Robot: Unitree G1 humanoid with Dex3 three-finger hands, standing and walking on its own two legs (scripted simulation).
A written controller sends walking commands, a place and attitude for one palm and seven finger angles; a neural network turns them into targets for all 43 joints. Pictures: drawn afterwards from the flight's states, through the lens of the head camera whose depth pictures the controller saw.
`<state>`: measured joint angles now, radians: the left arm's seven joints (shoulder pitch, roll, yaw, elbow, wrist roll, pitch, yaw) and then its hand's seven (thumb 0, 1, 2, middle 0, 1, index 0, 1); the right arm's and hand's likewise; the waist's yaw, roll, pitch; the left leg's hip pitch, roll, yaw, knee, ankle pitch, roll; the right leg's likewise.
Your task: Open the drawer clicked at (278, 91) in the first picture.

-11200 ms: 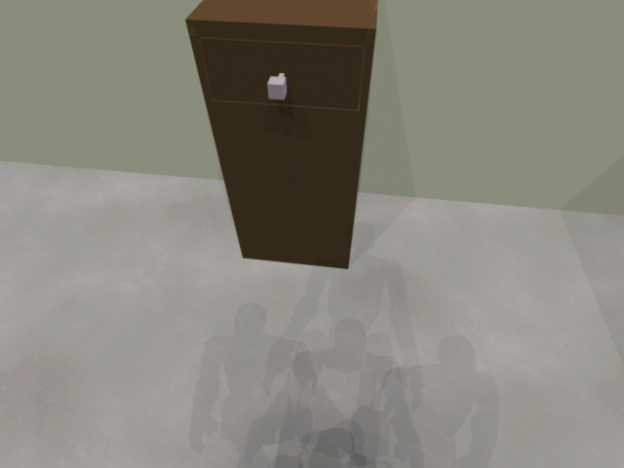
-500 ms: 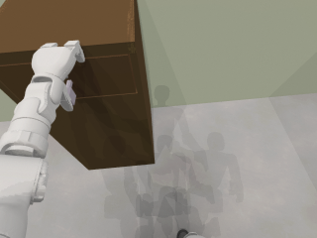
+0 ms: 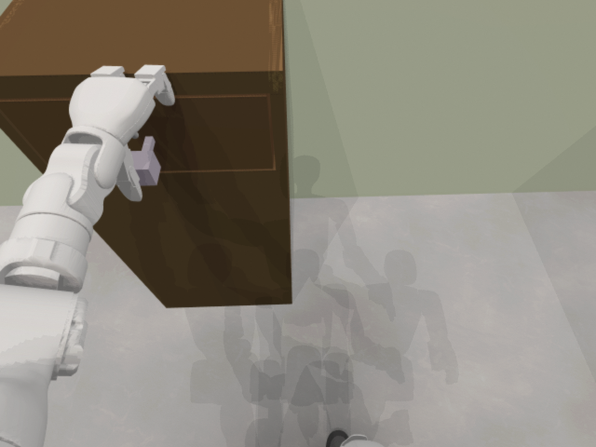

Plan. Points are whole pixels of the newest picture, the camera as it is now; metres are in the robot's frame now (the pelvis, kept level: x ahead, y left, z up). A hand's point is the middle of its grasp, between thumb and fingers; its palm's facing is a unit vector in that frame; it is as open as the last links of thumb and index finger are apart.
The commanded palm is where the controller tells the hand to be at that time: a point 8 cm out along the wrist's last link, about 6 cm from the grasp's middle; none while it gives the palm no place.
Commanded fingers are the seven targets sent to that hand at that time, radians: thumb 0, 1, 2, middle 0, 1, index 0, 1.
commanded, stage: move the hooked fingers above the handle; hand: left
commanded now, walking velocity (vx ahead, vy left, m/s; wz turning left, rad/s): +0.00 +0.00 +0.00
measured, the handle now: (145, 158) +0.53 +0.24 +0.04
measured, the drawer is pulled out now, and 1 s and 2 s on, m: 0.00 0.00 0.00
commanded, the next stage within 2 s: lower the fingers behind the handle in 1.66 s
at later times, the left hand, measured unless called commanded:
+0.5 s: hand (106, 161) +0.47 +0.26 +0.10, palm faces -0.10 +0.04 -0.99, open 13.8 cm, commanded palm +0.47 +0.26 +0.15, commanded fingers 0.00 -0.50 0.30 -0.30 -1.20 -0.30 -1.20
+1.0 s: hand (117, 136) +0.49 +0.24 +0.12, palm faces -0.02 +0.01 -1.00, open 13.6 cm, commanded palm +0.47 +0.26 +0.15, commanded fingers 0.00 -0.50 0.30 -0.30 -1.20 -0.30 -1.20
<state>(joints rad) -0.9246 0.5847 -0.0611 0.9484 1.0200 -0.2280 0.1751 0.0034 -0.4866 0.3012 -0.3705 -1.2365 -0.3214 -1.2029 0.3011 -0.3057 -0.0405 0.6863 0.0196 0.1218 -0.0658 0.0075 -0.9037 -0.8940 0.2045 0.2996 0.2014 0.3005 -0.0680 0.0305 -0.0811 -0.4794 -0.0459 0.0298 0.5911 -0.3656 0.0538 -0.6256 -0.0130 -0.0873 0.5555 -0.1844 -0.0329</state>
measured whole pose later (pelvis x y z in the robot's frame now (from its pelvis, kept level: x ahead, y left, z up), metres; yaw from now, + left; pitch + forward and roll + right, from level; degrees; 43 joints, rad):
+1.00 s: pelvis +0.00 +0.00 +0.00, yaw -2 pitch +14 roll +0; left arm -0.94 0.61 -0.04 1.04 1.04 -0.12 0.12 0.00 -0.49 0.30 -0.35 -1.22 -0.34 -1.25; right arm 0.27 -0.26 0.01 0.65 0.04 0.15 -0.06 0.01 -0.90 -0.89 0.21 0.30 0.20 0.30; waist -0.07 0.05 -0.09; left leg -0.46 -0.04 0.06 0.58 -0.36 0.06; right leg -0.62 0.00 -0.06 0.54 -0.17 -0.03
